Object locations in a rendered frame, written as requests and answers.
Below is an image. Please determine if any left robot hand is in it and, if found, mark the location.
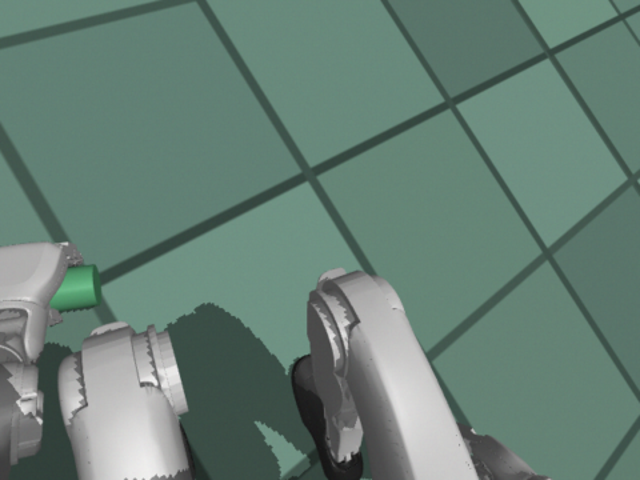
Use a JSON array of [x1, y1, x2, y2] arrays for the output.
[[0, 241, 83, 326]]

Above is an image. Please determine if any right robot foot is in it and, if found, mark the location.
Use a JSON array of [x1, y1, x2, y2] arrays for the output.
[[291, 354, 363, 480]]

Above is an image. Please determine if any left robot foot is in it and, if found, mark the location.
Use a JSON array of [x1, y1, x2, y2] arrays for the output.
[[179, 421, 195, 480]]

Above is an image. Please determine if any right robot hand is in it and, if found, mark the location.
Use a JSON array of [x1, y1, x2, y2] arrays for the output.
[[456, 422, 537, 480]]

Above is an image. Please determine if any can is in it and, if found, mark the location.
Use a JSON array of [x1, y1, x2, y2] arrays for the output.
[[49, 264, 101, 312]]

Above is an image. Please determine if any left robot arm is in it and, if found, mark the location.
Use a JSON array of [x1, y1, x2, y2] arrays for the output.
[[0, 300, 48, 480]]

